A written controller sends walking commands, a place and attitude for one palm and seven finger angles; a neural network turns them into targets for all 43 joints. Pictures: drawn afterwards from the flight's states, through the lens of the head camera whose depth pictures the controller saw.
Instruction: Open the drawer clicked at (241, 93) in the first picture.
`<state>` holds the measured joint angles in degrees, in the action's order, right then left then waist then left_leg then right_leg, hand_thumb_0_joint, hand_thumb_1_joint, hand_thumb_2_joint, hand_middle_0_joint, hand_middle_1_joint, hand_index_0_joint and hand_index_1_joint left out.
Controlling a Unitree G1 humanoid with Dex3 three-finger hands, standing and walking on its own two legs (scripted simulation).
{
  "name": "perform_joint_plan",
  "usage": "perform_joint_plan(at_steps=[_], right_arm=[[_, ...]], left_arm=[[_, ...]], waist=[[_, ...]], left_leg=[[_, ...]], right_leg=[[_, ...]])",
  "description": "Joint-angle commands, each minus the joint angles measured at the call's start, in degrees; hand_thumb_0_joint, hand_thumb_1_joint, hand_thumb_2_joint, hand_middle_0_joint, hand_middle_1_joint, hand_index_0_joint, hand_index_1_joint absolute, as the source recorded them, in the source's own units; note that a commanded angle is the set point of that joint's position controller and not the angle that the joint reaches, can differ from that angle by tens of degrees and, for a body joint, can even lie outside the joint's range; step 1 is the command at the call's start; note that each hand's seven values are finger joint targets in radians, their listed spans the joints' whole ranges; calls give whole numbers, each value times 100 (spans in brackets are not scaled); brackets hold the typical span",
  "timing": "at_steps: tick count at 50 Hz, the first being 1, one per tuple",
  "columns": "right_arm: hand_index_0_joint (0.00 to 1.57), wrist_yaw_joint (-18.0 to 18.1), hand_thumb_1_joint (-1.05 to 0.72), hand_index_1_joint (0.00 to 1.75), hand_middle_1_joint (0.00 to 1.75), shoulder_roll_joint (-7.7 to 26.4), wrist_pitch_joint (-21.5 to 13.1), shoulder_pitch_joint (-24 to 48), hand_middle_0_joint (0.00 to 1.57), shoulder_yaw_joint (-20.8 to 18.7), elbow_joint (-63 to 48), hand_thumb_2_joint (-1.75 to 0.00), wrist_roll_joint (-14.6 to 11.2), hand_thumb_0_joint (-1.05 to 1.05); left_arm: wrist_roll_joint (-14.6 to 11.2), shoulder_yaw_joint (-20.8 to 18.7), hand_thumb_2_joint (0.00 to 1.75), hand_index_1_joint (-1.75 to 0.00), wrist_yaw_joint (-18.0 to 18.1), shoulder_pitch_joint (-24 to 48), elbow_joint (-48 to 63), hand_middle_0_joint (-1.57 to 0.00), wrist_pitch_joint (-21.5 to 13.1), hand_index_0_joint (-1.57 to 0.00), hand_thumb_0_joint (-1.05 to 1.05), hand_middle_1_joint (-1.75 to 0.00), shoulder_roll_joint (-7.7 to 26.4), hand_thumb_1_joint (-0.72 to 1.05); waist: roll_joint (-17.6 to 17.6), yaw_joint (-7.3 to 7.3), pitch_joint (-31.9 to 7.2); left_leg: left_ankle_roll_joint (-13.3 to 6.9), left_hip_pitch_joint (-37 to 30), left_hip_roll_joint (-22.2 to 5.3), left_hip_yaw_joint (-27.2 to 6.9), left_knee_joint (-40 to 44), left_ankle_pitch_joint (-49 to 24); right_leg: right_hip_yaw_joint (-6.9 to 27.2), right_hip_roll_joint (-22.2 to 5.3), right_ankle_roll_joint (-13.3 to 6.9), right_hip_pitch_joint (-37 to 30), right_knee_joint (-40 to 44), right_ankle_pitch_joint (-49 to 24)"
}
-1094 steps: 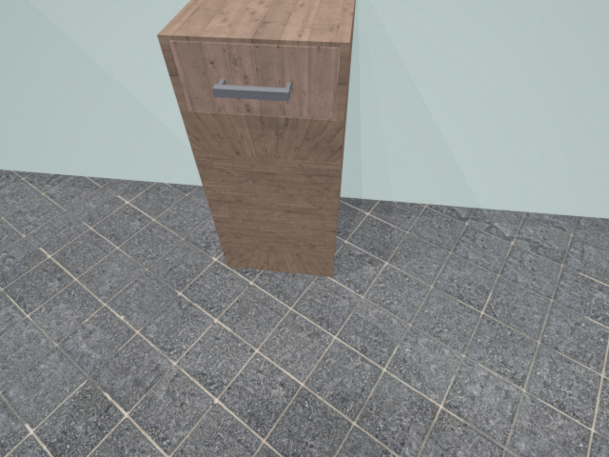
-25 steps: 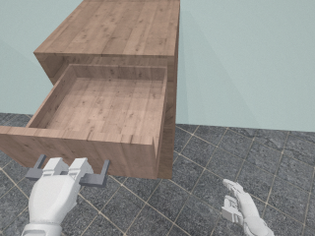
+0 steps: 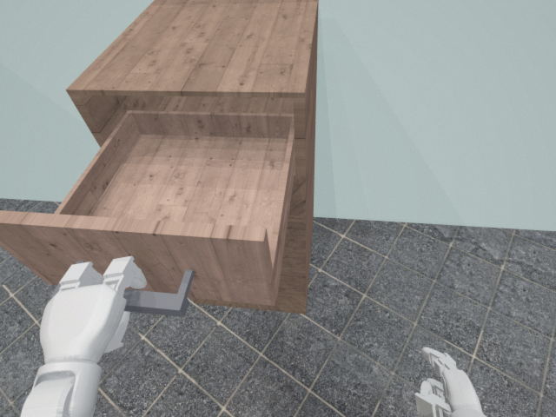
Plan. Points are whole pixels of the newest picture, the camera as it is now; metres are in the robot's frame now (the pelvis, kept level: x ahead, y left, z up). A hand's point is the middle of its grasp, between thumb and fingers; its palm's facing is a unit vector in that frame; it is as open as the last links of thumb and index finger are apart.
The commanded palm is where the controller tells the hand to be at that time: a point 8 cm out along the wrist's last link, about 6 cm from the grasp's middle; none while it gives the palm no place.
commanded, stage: open the thumb to release the handle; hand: left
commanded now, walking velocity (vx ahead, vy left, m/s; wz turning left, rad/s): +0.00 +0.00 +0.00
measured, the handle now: (126, 285) +0.26 +0.24 +0.07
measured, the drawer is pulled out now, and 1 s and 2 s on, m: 0.29 0.29 0.29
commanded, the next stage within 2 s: lift the hand off the handle in 0.24 s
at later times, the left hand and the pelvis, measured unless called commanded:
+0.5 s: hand (132, 334) +0.21 +0.22 +0.05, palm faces +0.05 -0.12 -0.99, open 13.7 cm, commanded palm +0.18 +0.22 +0.10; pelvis -0.03 +0.01 +0.00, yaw +0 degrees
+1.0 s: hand (114, 313) +0.21 +0.23 +0.09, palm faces +0.07 -0.06 -1.00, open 13.6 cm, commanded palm +0.19 +0.22 +0.15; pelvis -0.02 -0.01 +0.02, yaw +1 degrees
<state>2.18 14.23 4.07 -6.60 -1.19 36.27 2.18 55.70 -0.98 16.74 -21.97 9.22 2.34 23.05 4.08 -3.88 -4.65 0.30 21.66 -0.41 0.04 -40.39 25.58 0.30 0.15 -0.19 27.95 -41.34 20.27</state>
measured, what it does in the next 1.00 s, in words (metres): stands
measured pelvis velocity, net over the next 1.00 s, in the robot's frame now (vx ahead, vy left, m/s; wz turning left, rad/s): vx -0.02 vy -0.01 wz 0.01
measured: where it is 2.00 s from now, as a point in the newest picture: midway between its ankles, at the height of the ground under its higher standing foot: outside the picture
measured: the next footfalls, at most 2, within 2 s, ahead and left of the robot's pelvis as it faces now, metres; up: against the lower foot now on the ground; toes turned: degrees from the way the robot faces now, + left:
none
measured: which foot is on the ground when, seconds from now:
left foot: down 0.00-1.00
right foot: down 0.00-1.00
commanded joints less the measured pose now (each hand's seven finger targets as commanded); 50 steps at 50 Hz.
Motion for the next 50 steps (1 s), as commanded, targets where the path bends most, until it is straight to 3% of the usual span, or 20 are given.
perform_joint_plan(at_steps=[1,4,6,7,9,11,13,16,17,20,24,26,27,31,34,35,41,42,46,50], right_arm=[[20,48,-90,30,30,538,-298,821,20,-111,-989,-90,1,0],[20,27,-90,30,30,480,-321,845,20,-102,-1006,-90,-2,0],[20,28,-90,30,30,499,-327,834,20,-121,-1015,-90,-10,0],[20,18,-90,30,30,468,-342,848,20,-105,-1021,-90,-8,0],[20,15,-90,30,30,455,-363,829,20,-116,-1012,-90,-15,0],[20,35,-90,30,30,494,-363,833,20,-110,-990,-90,-18,0],[20,21,-90,30,30,455,-375,832,20,-96,-989,-90,-7,0],[20,52,-90,30,30,475,-385,850,20,-103,-969,-90,-24,0],[20,-39,-90,30,30,373,-436,892,20,-90,-1125,-90,-26,0],[20,-29,-90,30,30,430,-418,815,20,-108,-990,-90,-22,0],[20,-49,-90,30,30,393,-370,822,20,-65,-932,-90,2,0],[20,-32,-90,30,30,401,-344,859,20,-76,-932,-90,-7,0],[20,-34,-90,30,30,362,-351,859,20,-61,-922,-90,-8,0],[20,19,-90,30,30,370,-341,856,20,-85,-858,-90,-59,0],[20,11,-90,30,30,335,-352,920,20,-88,-885,-90,-75,0],[20,14,-90,30,30,344,-343,932,20,-95,-883,-90,-79,0],[20,64,-90,30,30,364,-270,1130,20,-4,-865,-90,-126,0],[20,62,-90,30,30,363,-263,1143,20,30,-862,-90,-123,0],[20,109,-90,30,30,416,-227,1195,20,15,-896,-90,-148,0],[20,110,-90,30,30,386,-235,1184,20,43,-892,-90,-141,0]], left_arm=[[133,-474,48,-124,-1,347,799,-33,-206,-33,0,-124,1018,-8],[199,-233,39,-122,-15,594,773,-32,-288,-32,0,-122,790,-29],[204,-430,33,-121,14,675,830,-30,-329,-30,0,-121,987,-43],[220,-330,30,-120,30,661,852,-30,-343,-30,0,-120,881,-50],[196,-139,30,-120,13,846,772,-30,-343,-30,0,-120,705,-50],[223,-323,30,-120,24,1060,630,-30,-346,-30,0,-120,928,-50],[274,-156,30,-120,22,1184,590,-30,-345,-30,0,-120,767,-50],[283,-296,30,-120,17,1229,462,-30,-350,-30,0,-120,933,-50],[199,428,30,-120,-30,1040,1183,-30,-356,-30,0,-120,183,-50],[233,190,30,-120,-5,1199,959,-30,-295,-30,0,-120,517,-50],[519,267,30,-120,94,1707,669,-30,-225,-30,0,-120,510,-50],[621,43,30,-120,200,1838,678,-30,-179,-30,0,-120,751,-50],[629,220,30,-120,221,1917,626,-30,-131,-30,0,-120,573,-50],[538,11,30,-120,248,2072,429,-30,-5,-30,0,-120,768,-50],[405,155,30,-120,207,1955,851,-30,24,-30,0,-120,634,-50],[372,-21,30,-120,206,1931,1034,-30,27,-30,0,-120,829,-50],[187,-271,30,-120,-85,1792,876,-30,176,-30,0,-120,1079,-50],[174,-90,30,-120,-173,1845,834,-30,218,-30,0,-120,961,-50],[17,-362,30,-120,-481,2010,1190,-30,187,-30,0,-120,1338,-50],[-110,-148,30,-120,-706,2234,1376,-30,23,-30,0,-120,1190,-50]], waist=[[-608,-98,-735],[-342,-106,-609],[-212,-139,-714],[-133,-161,-778],[-250,-96,-684],[-258,-100,-630],[-237,-101,-676],[-238,-140,-689],[-14,-133,-946],[-231,-63,-799],[-371,-66,-554],[-206,-158,-764],[-182,-134,-843],[-242,-177,-1074],[-217,-186,-1163],[-124,-215,-1239],[-505,-184,-668],[-468,-171,-603],[-294,-207,-797],[-263,-140,-637]], left_leg=[[-104,11,179,58,478,-2057],[-89,16,195,59,571,-1772],[-51,-62,184,40,628,-1820],[-54,-82,197,45,626,-1817],[-54,-66,190,25,652,-1724],[-43,-20,190,28,714,-1621],[-53,-30,203,42,733,-1527],[-42,-38,199,42,785,-1590],[-41,-263,179,24,794,-1799],[-15,-217,158,-24,804,-1841],[3,-101,148,-36,869,-1663],[43,-185,145,-30,905,-1818],[23,-250,162,-3,873,-1803],[33,-316,185,31,918,-1985],[6,-454,196,53,943,-2259],[0,-526,196,65,958,-2355],[-86,-447,213,90,1189,-2004],[-103,-434,226,121,1220,-1915],[-126,-693,247,137,1310,-2026],[-147,-790,257,141,1388,-1982]], right_leg=[[-25,48,-135,-1040,590,-1831],[-82,50,-164,-924,634,-1390],[-52,73,-191,-990,668,-1338],[-66,66,-192,-1003,646,-1308],[-118,78,-179,-911,682,-1188],[-92,89,-188,-940,744,-1081],[-108,68,-184,-925,752,-992],[-78,99,-200,-1021,790,-1037],[-146,59,-196,-1049,742,-1067],[-180,101,-189,-973,759,-1074],[-218,123,-211,-837,756,-884],[-177,152,-248,-982,729,-980],[-178,120,-235,-980,728,-1004],[-111,137,-235,-1255,778,-1303],[-114,97,-213,-1440,809,-1630],[-76,94,-214,-1534,835,-1739],[9,70,-162,-1675,1167,-1558],[-7,33,-134,-1674,1191,-1489],[81,19,-122,-1966,1334,-1638],[-8,-3,-88,-1905,1460,-1555]])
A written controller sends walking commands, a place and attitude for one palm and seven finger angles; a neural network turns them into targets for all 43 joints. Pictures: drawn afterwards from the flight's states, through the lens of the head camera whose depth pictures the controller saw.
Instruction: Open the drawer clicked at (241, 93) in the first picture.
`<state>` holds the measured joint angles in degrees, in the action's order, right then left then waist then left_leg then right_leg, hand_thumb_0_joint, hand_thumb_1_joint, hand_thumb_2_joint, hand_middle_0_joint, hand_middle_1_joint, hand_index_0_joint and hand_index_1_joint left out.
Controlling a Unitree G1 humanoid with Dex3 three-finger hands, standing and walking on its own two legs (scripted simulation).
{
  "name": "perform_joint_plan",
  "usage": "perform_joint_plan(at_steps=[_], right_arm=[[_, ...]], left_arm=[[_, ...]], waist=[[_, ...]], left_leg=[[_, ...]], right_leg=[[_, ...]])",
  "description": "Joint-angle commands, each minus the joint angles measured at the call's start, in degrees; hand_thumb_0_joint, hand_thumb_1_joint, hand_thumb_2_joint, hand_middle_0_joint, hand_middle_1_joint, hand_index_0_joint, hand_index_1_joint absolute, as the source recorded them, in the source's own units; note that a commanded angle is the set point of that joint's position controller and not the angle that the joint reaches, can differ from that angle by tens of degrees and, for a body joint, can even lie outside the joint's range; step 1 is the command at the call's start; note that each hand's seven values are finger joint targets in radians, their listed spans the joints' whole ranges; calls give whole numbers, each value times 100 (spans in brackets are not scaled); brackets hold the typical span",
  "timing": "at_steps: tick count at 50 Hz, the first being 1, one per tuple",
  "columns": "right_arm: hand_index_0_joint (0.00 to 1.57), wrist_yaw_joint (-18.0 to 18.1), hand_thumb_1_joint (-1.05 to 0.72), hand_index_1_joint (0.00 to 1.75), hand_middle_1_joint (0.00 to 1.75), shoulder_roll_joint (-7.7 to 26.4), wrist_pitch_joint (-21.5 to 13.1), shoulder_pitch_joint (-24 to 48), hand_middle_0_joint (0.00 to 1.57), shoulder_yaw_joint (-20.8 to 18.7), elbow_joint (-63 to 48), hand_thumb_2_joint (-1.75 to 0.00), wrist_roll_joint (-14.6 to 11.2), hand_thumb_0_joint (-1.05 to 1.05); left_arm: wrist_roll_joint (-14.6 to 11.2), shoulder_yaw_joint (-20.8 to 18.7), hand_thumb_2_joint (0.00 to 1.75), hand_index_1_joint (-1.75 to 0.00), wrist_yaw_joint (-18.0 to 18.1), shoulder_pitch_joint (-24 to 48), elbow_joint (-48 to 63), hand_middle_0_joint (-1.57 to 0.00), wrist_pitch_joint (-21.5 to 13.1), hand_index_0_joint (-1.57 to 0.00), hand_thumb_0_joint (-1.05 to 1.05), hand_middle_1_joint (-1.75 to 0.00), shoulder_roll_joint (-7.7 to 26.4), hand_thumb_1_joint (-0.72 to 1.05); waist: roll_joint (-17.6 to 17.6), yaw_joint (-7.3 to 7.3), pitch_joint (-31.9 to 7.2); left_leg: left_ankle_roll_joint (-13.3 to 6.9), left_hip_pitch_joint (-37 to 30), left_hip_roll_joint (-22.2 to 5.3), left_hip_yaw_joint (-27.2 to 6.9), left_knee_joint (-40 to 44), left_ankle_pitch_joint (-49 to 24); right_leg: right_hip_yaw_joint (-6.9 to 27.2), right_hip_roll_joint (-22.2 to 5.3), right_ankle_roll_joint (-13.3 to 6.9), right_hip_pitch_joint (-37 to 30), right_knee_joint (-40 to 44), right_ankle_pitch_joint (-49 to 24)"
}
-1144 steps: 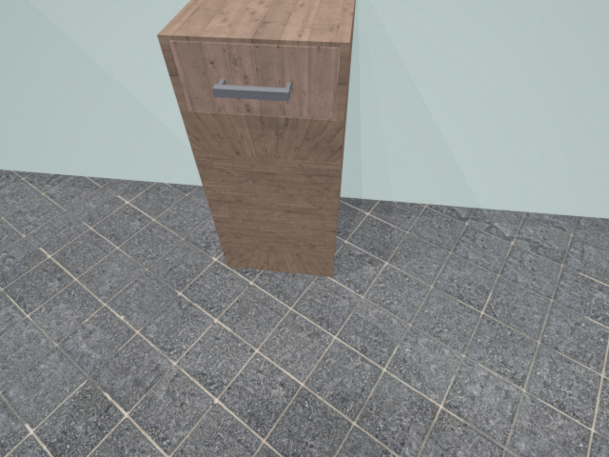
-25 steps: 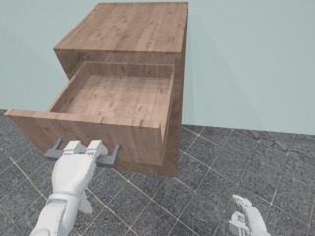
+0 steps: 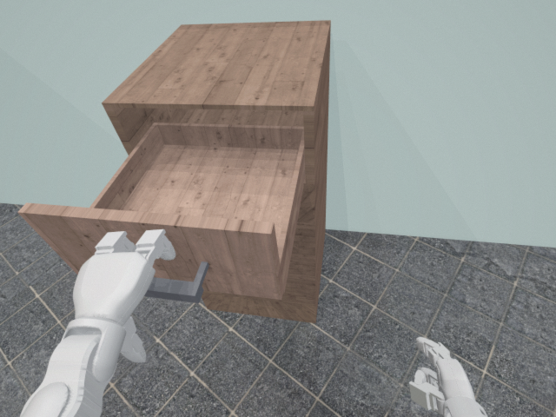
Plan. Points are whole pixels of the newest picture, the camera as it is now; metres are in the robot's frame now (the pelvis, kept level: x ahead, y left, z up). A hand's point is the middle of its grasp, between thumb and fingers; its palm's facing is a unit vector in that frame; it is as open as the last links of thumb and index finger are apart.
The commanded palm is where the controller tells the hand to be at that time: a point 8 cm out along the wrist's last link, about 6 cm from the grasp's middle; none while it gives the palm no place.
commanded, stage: lift the hand off the handle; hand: left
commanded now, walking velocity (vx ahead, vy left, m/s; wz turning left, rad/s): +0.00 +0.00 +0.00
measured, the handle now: (148, 274) +0.29 +0.25 +0.05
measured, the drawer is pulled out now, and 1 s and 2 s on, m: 0.29 0.29 0.29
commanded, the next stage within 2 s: draw the hand back to the body in 0.94 s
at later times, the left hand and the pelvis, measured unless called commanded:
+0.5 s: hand (113, 260) +0.25 +0.24 +0.15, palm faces +0.16 -0.04 -0.99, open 13.6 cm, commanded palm +0.21 +0.24 +0.21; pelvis -0.01 +0.01 +0.01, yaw +1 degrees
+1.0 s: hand (113, 223) +0.27 +0.23 +0.20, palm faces +0.14 -0.05 -0.99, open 13.8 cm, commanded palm +0.22 +0.23 +0.25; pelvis -0.02 +0.01 +0.01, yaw +0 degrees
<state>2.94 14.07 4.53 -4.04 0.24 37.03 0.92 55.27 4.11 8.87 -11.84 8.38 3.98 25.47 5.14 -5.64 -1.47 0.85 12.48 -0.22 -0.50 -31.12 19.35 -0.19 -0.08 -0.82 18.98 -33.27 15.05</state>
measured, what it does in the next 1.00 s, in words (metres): stands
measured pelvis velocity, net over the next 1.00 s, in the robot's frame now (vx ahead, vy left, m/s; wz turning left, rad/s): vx -0.02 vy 0.01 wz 0.01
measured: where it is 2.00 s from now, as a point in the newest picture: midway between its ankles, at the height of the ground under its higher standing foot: outside the picture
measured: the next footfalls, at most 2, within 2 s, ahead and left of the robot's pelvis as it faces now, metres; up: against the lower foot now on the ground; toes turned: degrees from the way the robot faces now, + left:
none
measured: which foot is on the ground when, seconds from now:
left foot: down 0.00-1.00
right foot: down 0.00-1.00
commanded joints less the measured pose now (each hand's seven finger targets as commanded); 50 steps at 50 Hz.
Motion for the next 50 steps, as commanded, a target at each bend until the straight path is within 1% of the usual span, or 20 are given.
perform_joint_plan(at_steps=[1,6,18,22,26,27,29,31,32,35,36,37,40,41,42,44,46,47,48,50], right_arm=[[20,43,-90,30,30,414,-294,962,20,-95,-982,-90,-29,0],[20,51,-90,30,30,450,-305,984,20,-71,-974,-90,-49,0],[20,-14,-90,30,30,460,-340,947,20,-69,-926,-90,-92,0],[20,-110,-90,30,30,445,-343,1032,20,15,-963,-90,-115,0],[20,-131,-90,30,30,526,-275,1143,20,14,-990,-90,-219,0],[20,-156,-90,30,30,476,-266,1140,20,72,-987,-90,-176,0],[20,-151,-90,30,30,521,-210,1158,20,33,-984,-90,-206,0],[20,-177,-90,30,30,525,-278,1281,20,47,-1111,-90,-248,0],[20,-201,-90,30,30,464,-304,1189,20,87,-1092,-90,-170,0],[20,-222,-90,30,30,507,-217,1177,20,82,-1056,-90,-197,0],[20,-234,-90,30,30,539,-254,1237,20,79,-1052,-90,-259,0],[20,-270,-90,30,30,475,-250,1212,20,142,-1054,-90,-208,0],[20,-282,-90,30,30,561,-162,1190,20,98,-1025,-90,-262,0],[20,-299,-90,30,30,580,-194,1296,20,102,-1076,-90,-330,0],[20,-325,-90,30,30,509,-214,1279,20,147,-1104,-90,-269,0],[20,-333,-90,30,30,559,-162,1172,20,91,-1068,-90,-302,0],[20,-347,-90,30,30,612,-178,1240,20,76,-1152,-90,-359,0],[20,-370,-90,30,30,560,-176,1216,20,130,-1196,-90,-306,0],[20,-359,-90,30,30,583,-104,1159,20,87,-1105,-90,-318,0],[20,-355,-90,30,30,616,-113,1184,20,97,-1205,-90,-307,0]], left_arm=[[-91,-760,30,-120,37,1264,1437,-30,-155,-30,0,-120,1042,-50],[-135,-1060,30,-120,-101,1496,1421,-30,-246,-30,0,-120,1403,-50],[-520,-1369,30,-120,-360,1786,1798,-30,-369,-30,0,-120,1722,-50],[-544,-1102,30,-120,-549,1930,1827,-30,-217,-30,0,-120,1483,-50],[-625,-1270,30,-120,-797,2093,1680,-30,44,-30,0,-120,1765,-50],[-545,-890,30,-120,-886,2304,1639,-30,100,-30,0,-120,1464,-50],[-575,-857,30,-120,-995,2511,1686,-30,159,-30,0,-120,1535,-50],[-641,-1086,30,-120,-1071,2746,2107,-30,139,-30,0,-120,1800,-50],[-577,-968,30,-120,-1120,2639,2057,-30,128,-30,0,-120,1664,-50],[-621,-1064,30,-120,-1213,2797,1952,-30,184,-30,0,-120,1802,-50],[-700,-1456,30,-120,-1225,2890,1921,-30,189,-30,0,-120,2149,-50],[-642,-1119,30,-120,-1275,2986,1805,-30,209,-30,0,-120,1835,-50],[-713,-1301,30,-120,-1336,3172,1610,-30,320,-30,0,-120,2062,-50],[-823,-1505,30,-120,-1359,3337,1744,-30,346,-30,0,-120,2256,-50],[-763,-1050,30,-120,-1425,3495,1744,-30,369,-30,0,-120,1836,-50],[-824,-921,30,-120,-1516,3178,1495,-30,438,-30,0,-120,1665,-50],[-895,-1244,30,-120,-1628,3010,1620,-30,479,-30,0,-120,1970,-50],[-831,-917,30,-120,-1711,2932,1610,-30,496,-30,0,-120,1679,-50],[-845,-1013,30,-120,-1736,2844,1529,-30,501,-30,0,-120,1791,-50],[-782,-1016,30,-120,-1745,2987,1828,-30,430,-30,0,-120,1849,-50]], waist=[[-330,40,-920],[-366,-33,-961],[-251,-67,-1076],[-261,-55,-954],[-362,-50,-785],[-365,-25,-748],[-246,-10,-644],[-122,-69,-985],[-216,-118,-1213],[-227,-93,-890],[-142,-99,-886],[-220,-109,-841],[-276,-85,-685],[-34,-93,-744],[-70,-88,-892],[-277,-23,-723],[-316,-59,-963],[-425,-76,-1043],[-424,20,-822],[-389,-26,-958]], left_leg=[[-193,74,222,181,480,-1358],[-186,17,223,164,592,-1383],[-145,-212,208,109,869,-1878],[-121,-202,181,128,980,-1806],[-120,-173,130,113,1113,-1571],[-130,-161,154,138,1141,-1558],[-126,-155,147,113,1251,-1434],[-130,-258,126,47,1230,-1456],[-148,-310,177,77,1195,-1652],[-119,-180,152,79,1295,-1626],[-106,-137,96,61,1269,-1517],[-106,-91,143,70,1294,-1577],[-103,-17,114,98,1350,-1455],[-90,-19,74,73,1328,-1357],[-104,-62,156,94,1295,-1469],[-107,-61,126,105,1333,-1439],[-120,-79,89,114,1224,-1443],[-143,-49,159,160,1183,-1531],[-142,-37,109,166,1249,-1384],[-162,-31,138,161,1207,-1407]], right_leg=[[82,36,-28,-1004,710,-978],[102,10,-21,-1222,802,-985],[-22,-16,-17,-1642,922,-1466],[-108,-35,-1,-1582,992,-1219],[-79,27,4,-1589,1101,-970],[-141,-26,6,-1554,1101,-873],[-152,3,6,-1539,1167,-774],[-87,40,-16,-1734,1112,-804],[-136,-7,-28,-1857,1051,-918],[-158,9,-16,-1762,1116,-934],[-95,54,-21,-1783,1111,-865],[-159,8,-38,-1750,1101,-800],[-139,20,-23,-1655,1162,-720],[-84,47,-35,-1683,1142,-657],[-113,8,-47,-1723,1119,-676],[-159,27,-23,-1616,1181,-735],[-66,47,-21,-1749,1103,-857],[-99,-7,-11,-1821,1059,-902],[-119,9,0,-1679,1130,-805],[-106,-6,4,-1717,1089,-835]])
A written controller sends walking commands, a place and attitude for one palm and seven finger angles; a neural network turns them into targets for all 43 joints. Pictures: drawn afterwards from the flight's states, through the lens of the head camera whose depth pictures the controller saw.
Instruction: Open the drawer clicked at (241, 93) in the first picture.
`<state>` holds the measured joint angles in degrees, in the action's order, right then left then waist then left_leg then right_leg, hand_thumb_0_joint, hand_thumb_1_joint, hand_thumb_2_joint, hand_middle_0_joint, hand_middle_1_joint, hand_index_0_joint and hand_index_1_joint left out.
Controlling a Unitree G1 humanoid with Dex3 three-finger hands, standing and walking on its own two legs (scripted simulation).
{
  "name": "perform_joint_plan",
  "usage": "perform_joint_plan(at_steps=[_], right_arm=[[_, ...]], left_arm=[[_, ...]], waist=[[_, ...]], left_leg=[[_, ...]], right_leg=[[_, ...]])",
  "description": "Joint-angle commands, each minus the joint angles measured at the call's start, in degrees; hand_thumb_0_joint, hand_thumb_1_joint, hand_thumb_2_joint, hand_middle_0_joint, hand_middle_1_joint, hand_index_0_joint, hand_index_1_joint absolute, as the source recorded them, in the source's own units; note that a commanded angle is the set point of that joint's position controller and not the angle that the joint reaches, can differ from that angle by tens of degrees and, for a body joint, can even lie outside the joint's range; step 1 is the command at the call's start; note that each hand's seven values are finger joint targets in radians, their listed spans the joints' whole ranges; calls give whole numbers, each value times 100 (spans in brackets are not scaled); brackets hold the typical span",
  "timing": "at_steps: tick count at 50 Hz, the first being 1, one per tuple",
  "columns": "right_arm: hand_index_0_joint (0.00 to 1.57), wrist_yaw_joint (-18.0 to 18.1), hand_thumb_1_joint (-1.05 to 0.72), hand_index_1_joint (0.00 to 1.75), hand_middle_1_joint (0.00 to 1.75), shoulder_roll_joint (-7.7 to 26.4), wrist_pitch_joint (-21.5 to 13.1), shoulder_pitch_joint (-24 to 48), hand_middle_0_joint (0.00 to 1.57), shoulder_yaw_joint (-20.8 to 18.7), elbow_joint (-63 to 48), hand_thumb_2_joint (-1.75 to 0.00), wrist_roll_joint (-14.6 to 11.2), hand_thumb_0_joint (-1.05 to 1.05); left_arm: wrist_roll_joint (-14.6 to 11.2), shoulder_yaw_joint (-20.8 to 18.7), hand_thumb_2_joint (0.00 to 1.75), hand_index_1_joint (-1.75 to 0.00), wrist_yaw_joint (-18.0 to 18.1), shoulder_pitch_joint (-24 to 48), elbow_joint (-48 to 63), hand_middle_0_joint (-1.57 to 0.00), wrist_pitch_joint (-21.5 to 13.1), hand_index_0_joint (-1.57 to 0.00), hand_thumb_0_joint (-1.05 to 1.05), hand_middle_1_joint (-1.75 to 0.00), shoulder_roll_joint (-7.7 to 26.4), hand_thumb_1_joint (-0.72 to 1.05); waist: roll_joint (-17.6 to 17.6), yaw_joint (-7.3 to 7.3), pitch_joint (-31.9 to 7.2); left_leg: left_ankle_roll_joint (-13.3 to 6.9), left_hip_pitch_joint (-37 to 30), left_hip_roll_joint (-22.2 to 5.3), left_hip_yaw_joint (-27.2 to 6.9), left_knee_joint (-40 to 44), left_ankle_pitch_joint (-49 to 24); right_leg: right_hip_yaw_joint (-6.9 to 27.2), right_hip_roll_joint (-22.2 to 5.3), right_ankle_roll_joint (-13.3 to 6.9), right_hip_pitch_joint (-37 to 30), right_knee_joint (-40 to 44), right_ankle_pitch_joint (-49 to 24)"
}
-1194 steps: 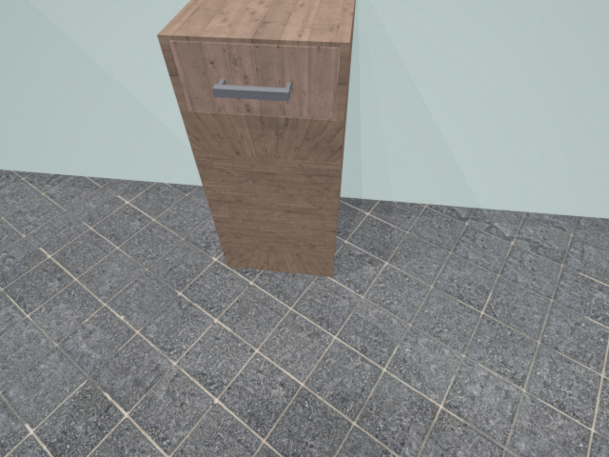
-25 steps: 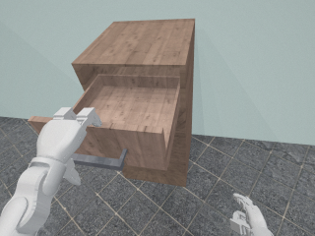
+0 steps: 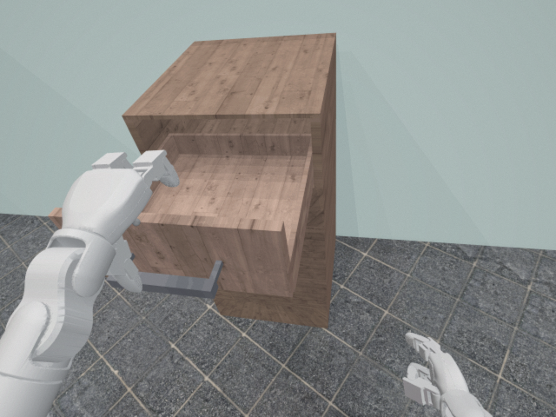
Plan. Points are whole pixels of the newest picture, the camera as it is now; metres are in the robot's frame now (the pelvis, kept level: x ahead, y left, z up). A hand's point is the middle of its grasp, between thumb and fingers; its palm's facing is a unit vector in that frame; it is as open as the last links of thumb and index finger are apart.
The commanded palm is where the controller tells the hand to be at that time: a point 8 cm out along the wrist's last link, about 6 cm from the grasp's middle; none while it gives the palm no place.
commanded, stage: draw the hand back to the body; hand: left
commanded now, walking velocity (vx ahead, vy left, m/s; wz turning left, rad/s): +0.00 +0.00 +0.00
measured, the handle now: (167, 272) +0.31 +0.24 +0.04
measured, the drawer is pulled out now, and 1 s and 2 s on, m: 0.29 0.29 0.29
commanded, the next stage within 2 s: step back with the hand held close in 1.64 s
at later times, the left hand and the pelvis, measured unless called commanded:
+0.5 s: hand (116, 259) +0.24 +0.23 +0.17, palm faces +0.09 -0.04 -1.00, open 13.8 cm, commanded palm +0.20 +0.24 +0.24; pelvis +0.00 -0.01 +0.00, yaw +1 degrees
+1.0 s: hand (91, 241) +0.22 +0.22 +0.23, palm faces +0.43 -0.84 -0.32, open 12.5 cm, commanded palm +0.17 +0.26 +0.23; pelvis +0.02 +0.00 +0.00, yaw +0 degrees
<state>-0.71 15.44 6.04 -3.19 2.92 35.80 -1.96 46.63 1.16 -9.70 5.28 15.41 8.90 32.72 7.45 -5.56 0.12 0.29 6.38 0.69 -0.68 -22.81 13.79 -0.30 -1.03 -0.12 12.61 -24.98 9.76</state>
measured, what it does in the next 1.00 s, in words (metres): stands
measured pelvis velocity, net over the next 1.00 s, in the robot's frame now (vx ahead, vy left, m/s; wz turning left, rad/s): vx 0.02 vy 0.00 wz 0.00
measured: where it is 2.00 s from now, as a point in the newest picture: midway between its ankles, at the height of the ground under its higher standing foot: outside the picture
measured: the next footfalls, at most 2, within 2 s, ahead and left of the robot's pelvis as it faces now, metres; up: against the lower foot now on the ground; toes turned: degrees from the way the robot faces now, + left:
none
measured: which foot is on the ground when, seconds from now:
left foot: down 0.00-1.00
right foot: down 0.00-1.00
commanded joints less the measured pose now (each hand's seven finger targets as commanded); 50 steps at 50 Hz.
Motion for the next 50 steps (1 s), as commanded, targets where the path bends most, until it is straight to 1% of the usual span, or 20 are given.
perform_joint_plan(at_steps=[1,2,6,7,11,12,14,16,23,26,27,31,32,33,34,35,36,38,42,50], right_arm=[[20,15,-90,30,30,490,-327,1156,20,-170,-1094,-90,-53,0],[20,5,-90,30,30,408,-373,1105,20,-121,-1122,-90,19,0],[20,46,-90,30,30,486,-426,1019,20,-197,-1088,-90,35,0],[20,26,-90,30,30,352,-465,994,20,-147,-1116,-90,106,0],[20,-8,-90,30,30,450,-493,1018,20,-238,-1115,-90,4,0],[20,-22,-90,30,30,387,-497,950,20,-204,-1105,-90,56,0],[20,5,-90,30,30,494,-420,928,20,-241,-1020,-90,3,0],[20,29,-90,30,30,528,-462,1045,20,-232,-1079,-90,-63,0],[20,173,-90,30,30,492,-492,914,20,-230,-1092,-90,52,0],[20,215,-90,30,30,535,-585,997,20,-187,-1152,-90,59,0],[20,192,-90,30,30,418,-591,933,20,-124,-1146,-90,136,0],[20,156,-90,30,30,486,-544,978,20,-190,-1082,-90,44,0],[20,125,-90,30,30,430,-526,910,20,-162,-1073,-90,111,0],[20,295,-90,30,30,-68,-874,502,20,-209,-1346,-90,56,0],[20,408,-90,30,30,205,-1074,471,20,-196,-1076,-90,124,0],[20,418,-90,30,30,203,-1162,519,20,-185,-1031,-90,125,0],[20,480,-90,30,30,227,-1227,529,20,-219,-1011,-90,111,0],[20,534,-90,30,30,179,-1444,411,20,-214,-1024,-90,159,0],[20,578,-90,30,30,174,-1777,251,20,-210,-881,-90,271,0],[20,506,-90,30,30,202,-1980,122,20,-294,-760,-90,308,0]], left_arm=[[17,-1010,30,-120,143,1385,1244,-30,-133,-30,0,-120,1383,-50],[82,-690,30,-120,139,1412,1185,-30,-195,-30,0,-120,1057,-50],[-52,-1870,30,-120,418,973,1596,-30,-498,-30,0,-120,2077,-50],[-33,-1500,30,-120,449,884,1572,-30,-544,-30,0,-120,1612,-50],[-343,-1849,30,-120,603,237,1840,-30,-569,-30,0,-120,1682,-50],[-334,-1547,30,-120,583,84,1688,-30,-516,-30,0,-120,1364,-50],[-376,-1537,30,-120,536,-130,1343,-30,-383,-30,0,-120,1380,-50],[-411,-1610,30,-120,455,0,1442,-30,-294,-30,0,-120,1506,-50],[-280,-1534,30,-120,364,-59,1899,-30,-543,-30,0,-120,1628,-50],[-329,-2065,30,-120,535,-140,2173,-30,-702,-30,0,-120,2044,-50],[-250,-1865,30,-120,561,-274,2019,-30,-725,-30,0,-120,1761,-50],[-462,-2397,30,-120,673,-581,1827,-30,-656,-30,0,-120,2062,-50],[-432,-2196,30,-120,633,-636,1695,-30,-615,-30,0,-120,1851,-50],[-4183,-2145,32,-118,938,-211,2058,-30,-1266,-30,0,-118,-348,-47],[-4358,-2541,33,-115,1128,-906,1548,-29,-1520,-29,0,-115,217,-43],[-4399,-2498,34,-113,1191,-1254,1360,-29,-1593,-29,0,-113,104,-40],[-4829,-2819,36,-111,1248,-1483,1698,-29,-1703,-29,0,-111,168,-36],[-4958,-2694,39,-107,1394,-1085,2376,-29,-1978,-29,0,-107,-64,-29],[-4995,-2552,45,-98,1625,-1277,2781,-27,-2219,-27,0,-98,-281,-15],[-4956,-2681,57,-80,1656,-1784,2894,-25,-2310,-25,0,-80,-332,13]], waist=[[-538,-32,-1141],[-673,-56,-1248],[-353,-238,-1595],[-451,-237,-1605],[-253,-200,-1311],[-422,-160,-1183],[-643,-68,-696],[-678,-26,-683],[-482,19,-1131],[-351,-116,-1172],[-416,-152,-1122],[-267,-195,-809],[-330,-193,-862],[-1317,457,-264],[-1636,358,-148],[-1280,312,47],[-1419,241,-44],[-699,247,-532],[180,187,-578],[-85,136,-374]], left_leg=[[-92,584,10,143,333,-773],[-118,576,84,150,291,-856],[-101,477,65,129,171,-1100],[-100,512,129,131,131,-1290],[-48,456,64,164,62,-1368],[-68,512,102,197,49,-1350],[-76,674,62,216,123,-1023],[-83,649,26,193,63,-832],[-134,412,74,166,72,-762],[-92,414,45,107,-4,-838],[-85,482,81,124,22,-886],[-34,599,19,105,29,-949],[-43,633,62,145,18,-1006],[-184,272,-134,139,-4,-450],[-197,303,-221,144,6,-137],[-170,368,-180,139,50,78],[-153,274,-193,110,78,72],[-141,37,-142,221,114,-94],[-63,49,-118,228,252,-413],[-23,185,-167,179,235,-1275]], right_leg=[[-64,134,-72,-1067,239,-260],[-88,82,-74,-1120,207,-243],[32,88,-79,-1408,112,-642],[-18,14,-87,-1465,49,-793],[12,65,-70,-1212,110,-978],[-50,24,-46,-1161,93,-945],[-79,59,0,-869,209,-634],[6,72,2,-785,242,-412],[-85,40,26,-905,239,-266],[-33,57,11,-947,227,-385],[-139,6,2,-956,175,-313],[-69,59,-31,-904,201,-461],[-105,5,-24,-967,159,-486],[-311,172,-70,-653,453,-322],[-248,166,-20,-572,503,-19],[-206,177,-21,-450,566,235],[-208,144,-6,-504,685,345],[-184,40,8,-740,653,310],[-197,30,-73,-956,569,-24],[-239,78,-117,-1147,406,-839]])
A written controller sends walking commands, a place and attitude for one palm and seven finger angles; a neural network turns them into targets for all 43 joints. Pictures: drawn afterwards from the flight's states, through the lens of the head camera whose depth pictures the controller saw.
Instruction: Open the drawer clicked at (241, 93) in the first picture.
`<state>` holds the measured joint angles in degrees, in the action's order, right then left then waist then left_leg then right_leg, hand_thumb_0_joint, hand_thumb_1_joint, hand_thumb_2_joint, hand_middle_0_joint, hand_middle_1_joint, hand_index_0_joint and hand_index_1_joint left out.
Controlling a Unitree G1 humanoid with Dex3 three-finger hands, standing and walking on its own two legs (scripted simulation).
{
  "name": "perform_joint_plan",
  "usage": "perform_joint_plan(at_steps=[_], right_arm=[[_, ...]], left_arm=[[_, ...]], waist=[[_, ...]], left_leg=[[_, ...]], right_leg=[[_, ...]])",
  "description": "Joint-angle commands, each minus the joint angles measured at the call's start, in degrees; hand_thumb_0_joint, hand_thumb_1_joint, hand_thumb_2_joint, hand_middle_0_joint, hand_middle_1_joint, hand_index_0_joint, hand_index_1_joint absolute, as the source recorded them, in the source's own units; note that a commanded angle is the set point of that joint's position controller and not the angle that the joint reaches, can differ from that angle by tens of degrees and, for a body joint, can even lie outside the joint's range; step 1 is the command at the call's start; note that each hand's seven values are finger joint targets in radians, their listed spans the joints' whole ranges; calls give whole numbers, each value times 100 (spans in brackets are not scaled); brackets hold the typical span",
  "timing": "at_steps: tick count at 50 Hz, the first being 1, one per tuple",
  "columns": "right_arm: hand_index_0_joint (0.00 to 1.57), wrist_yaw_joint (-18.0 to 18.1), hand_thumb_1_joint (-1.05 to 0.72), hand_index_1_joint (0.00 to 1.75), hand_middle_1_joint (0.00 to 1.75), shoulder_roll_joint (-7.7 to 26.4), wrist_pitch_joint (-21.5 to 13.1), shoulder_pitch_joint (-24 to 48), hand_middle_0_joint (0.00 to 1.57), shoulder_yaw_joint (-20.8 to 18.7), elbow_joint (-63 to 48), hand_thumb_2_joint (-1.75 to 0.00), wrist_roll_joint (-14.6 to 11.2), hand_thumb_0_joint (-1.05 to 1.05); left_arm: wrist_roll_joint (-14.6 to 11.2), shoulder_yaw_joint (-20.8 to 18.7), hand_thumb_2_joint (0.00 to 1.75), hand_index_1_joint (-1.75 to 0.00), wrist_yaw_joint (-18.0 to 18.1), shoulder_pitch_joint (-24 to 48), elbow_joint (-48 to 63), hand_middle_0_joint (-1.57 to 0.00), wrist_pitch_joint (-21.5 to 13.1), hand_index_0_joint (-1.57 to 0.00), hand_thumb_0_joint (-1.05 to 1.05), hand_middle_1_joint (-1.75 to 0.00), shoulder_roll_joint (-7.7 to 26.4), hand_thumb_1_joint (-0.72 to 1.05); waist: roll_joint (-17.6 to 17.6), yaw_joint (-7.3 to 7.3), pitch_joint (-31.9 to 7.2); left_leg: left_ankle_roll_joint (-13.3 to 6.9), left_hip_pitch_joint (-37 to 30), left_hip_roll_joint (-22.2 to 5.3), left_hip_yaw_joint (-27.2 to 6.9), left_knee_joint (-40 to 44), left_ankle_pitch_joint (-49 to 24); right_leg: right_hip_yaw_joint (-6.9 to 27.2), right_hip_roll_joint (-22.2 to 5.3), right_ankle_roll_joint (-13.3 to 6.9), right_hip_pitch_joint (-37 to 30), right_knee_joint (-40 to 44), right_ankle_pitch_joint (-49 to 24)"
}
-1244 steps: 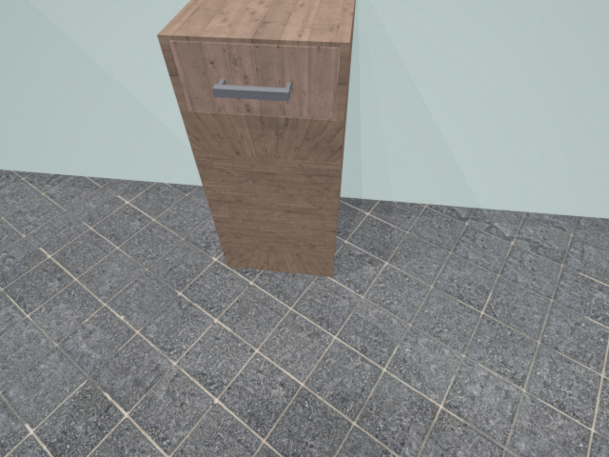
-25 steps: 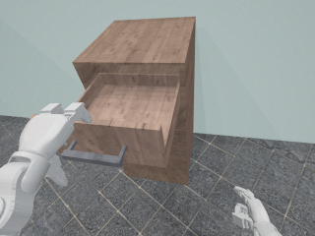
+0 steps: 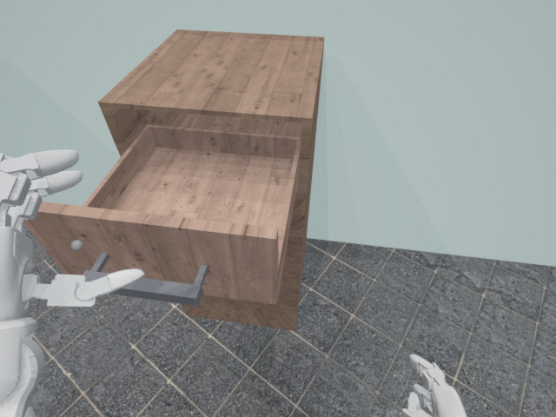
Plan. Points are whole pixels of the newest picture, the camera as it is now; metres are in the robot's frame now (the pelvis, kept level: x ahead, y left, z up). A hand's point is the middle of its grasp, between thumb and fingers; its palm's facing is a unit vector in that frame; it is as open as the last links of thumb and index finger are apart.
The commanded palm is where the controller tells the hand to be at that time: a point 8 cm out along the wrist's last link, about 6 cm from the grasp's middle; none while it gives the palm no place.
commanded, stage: draw the hand back to the body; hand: left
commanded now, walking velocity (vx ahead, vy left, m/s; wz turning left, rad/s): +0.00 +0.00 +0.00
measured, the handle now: (146, 276) +0.29 +0.24 +0.04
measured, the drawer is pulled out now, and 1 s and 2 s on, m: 0.29 0.29 0.29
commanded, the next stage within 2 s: step back with the hand held close in 0.64 s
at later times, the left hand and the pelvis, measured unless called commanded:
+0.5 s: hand (38, 263) +0.18 +0.25 +0.23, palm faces +0.50 -0.79 -0.36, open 8.2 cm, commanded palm +0.13 +0.29 +0.23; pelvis +0.00 +0.01 +0.00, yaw +0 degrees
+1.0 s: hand (51, 275) +0.18 +0.25 +0.21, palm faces +0.39 -0.77 -0.50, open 7.4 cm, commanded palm +0.11 +0.29 +0.23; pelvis -0.02 +0.01 +0.00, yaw +0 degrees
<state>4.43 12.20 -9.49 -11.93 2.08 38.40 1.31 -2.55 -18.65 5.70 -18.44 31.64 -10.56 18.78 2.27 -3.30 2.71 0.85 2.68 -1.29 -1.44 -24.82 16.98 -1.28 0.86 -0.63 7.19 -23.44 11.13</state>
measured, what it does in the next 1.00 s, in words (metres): stands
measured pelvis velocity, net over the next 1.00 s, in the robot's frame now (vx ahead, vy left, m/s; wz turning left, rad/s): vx -0.02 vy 0.01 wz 0.00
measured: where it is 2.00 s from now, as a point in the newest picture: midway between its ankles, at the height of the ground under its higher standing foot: outside the picture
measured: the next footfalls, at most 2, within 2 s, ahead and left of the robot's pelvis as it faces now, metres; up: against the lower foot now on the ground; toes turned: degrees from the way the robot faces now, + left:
right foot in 1.74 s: -0.16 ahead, -0.10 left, +0.00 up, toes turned -2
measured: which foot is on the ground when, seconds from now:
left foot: down 0.00-1.00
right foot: down 0.00-1.00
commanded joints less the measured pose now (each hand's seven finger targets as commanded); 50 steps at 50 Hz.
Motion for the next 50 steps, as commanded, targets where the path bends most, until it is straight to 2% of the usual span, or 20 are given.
perform_joint_plan(at_steps=[1,7,10,12,13,14,17,20,22,26,33,36,37,38,39,40,41,43,46,50], right_arm=[[20,-12,-90,30,30,546,-442,1003,20,-234,-1019,-90,-23,0],[20,-50,-90,30,30,560,-324,929,20,-292,-1026,-90,-67,0],[20,-39,-90,30,30,547,-274,953,20,-304,-1050,-90,-75,0],[20,-23,-90,30,30,534,-262,949,20,-290,-1080,-90,-64,0],[20,-24,-90,30,30,507,-256,952,20,-284,-1050,-90,-75,0],[20,-33,-90,30,30,535,-256,954,20,-287,-1101,-90,-80,0],[20,-8,-90,30,30,525,-294,972,20,-272,-1092,-90,-70,0],[20,4,-90,30,30,510,-325,967,20,-257,-1067,-90,-57,0],[20,19,-90,30,30,520,-333,960,20,-259,-1061,-90,-58,0],[20,32,-90,30,30,526,-336,1004,20,-252,-1041,-90,-61,0],[20,10,-90,30,30,468,-334,1000,20,-247,-1070,-90,-47,0],[20,9,-90,30,30,501,-355,1009,20,-260,-1068,-90,-50,0],[20,6,-90,30,30,486,-348,982,20,-251,-1079,-90,-44,0],[20,-20,-90,30,30,746,-151,854,20,-310,-1306,-90,-113,0],[20,-39,-90,30,30,647,-34,878,20,-314,-1242,-90,-126,0],[20,-44,-90,30,30,624,27,914,20,-317,-1268,-90,-131,0],[20,-32,-90,30,30,626,54,951,20,-320,-1285,-90,-119,0],[20,-28,-90,30,30,625,114,751,20,-357,-1279,-90,-119,0],[20,-19,-90,30,30,711,190,740,20,-453,-1402,-90,-130,0],[20,28,-90,30,30,743,349,554,20,-582,-1617,-90,-38,0]], left_arm=[[-56,-733,58,-77,99,494,1264,-25,-363,-25,0,-77,1065,17],[-129,-817,68,-64,21,92,1018,-24,-297,-24,0,-64,976,37],[-142,-944,72,-57,30,-22,1066,-23,-299,-23,0,-57,1030,48],[-122,-999,75,-52,48,81,1282,-22,-292,-22,0,-52,1118,55],[-142,-961,76,-50,50,-112,1140,-22,-268,-22,0,-50,1019,58],[-114,-968,78,-48,54,115,1397,-22,-281,-22,0,-48,1113,62],[-96,-972,82,-41,82,128,1466,-21,-247,-21,0,-41,1125,73],[-93,-894,87,-34,108,75,1255,-21,-192,-21,0,-34,1012,83],[-60,-868,90,-30,121,355,1362,-20,-175,-20,0,-30,1067,90],[-88,-863,90,-30,123,239,1148,-20,-121,-20,0,-30,1016,90],[-95,-917,90,-30,119,66,1171,-20,-128,-20,0,-30,1030,90],[-96,-980,90,-30,128,3,1287,-20,-137,-20,0,-30,1103,90],[-80,-988,90,-30,131,101,1329,-20,-149,-20,0,-30,1149,90],[-94,-1624,90,-30,122,195,1342,-20,-334,-20,0,-30,1674,90],[-50,-1328,90,-30,70,-42,1042,-20,-355,-20,0,-30,1362,90],[-12,-1261,90,-30,73,-129,1019,-20,-349,-20,0,-30,1351,90],[-3,-1323,90,-30,86,-26,1248,-20,-433,-20,0,-30,1403,90],[13,-1277,90,-30,121,-476,1093,-20,-487,-20,0,-30,1314,90],[17,-1471,90,-30,177,-867,1454,-20,-539,-20,0,-30,1474,90],[66,-1585,90,-30,283,-1325,1904,-20,-538,-20,0,-30,1483,90]], waist=[[329,-97,-604],[-88,-78,-575],[-54,-99,-684],[180,-102,-782],[170,-94,-675],[121,-82,-746],[397,-69,-693],[115,-58,-489],[244,-36,-512],[239,-84,-386],[95,-120,-566],[235,-137,-661],[162,-117,-651],[-215,238,-82],[-658,249,-147],[-740,261,-133],[-588,266,-200],[-512,290,-664],[-128,260,-1164],[-47,305,-1535]], left_leg=[[-73,519,17,254,429,-1728],[-78,526,-41,274,443,-1788],[-70,533,-29,292,438,-1647],[-62,509,-11,260,440,-1699],[-41,544,-26,284,430,-1635],[-49,534,-20,223,433,-1607],[-41,503,-8,227,426,-1486],[-52,597,-10,214,439,-1383],[-61,538,-6,176,456,-1319],[-58,571,12,190,469,-1193],[-65,588,13,204,433,-1315],[-60,526,32,230,381,-1392],[-76,548,31,205,380,-1392],[-200,1022,-21,88,107,-915],[-208,966,42,28,-103,-638],[-224,884,85,84,-292,-524],[-214,895,131,116,-377,-551],[-212,897,91,91,-426,-660],[-191,877,-10,22,-240,-1420],[-171,1337,-337,-270,-144,-2570]], right_leg=[[-153,-100,-68,-597,277,-1084],[-158,-93,-22,-532,258,-1164],[-149,-72,-21,-546,263,-1026],[-121,-104,-48,-602,242,-1085],[-148,-72,-38,-528,254,-992],[-124,-79,-43,-535,246,-955],[-107,-92,-51,-458,282,-844],[-159,-55,-30,-379,294,-736],[-126,-86,-46,-349,309,-654],[-125,-62,-47,-323,369,-537],[-125,-93,-36,-481,290,-707],[-92,-91,-43,-497,316,-819],[-76,-120,-41,-498,298,-830],[523,-401,-18,439,653,-794],[592,-566,-50,638,848,-440],[751,-704,-107,863,1023,-199],[796,-775,-161,935,1048,-276],[724,-899,-197,736,870,-350],[505,-746,-132,444,405,-1010],[165,-453,-43,-79,-503,-1839]])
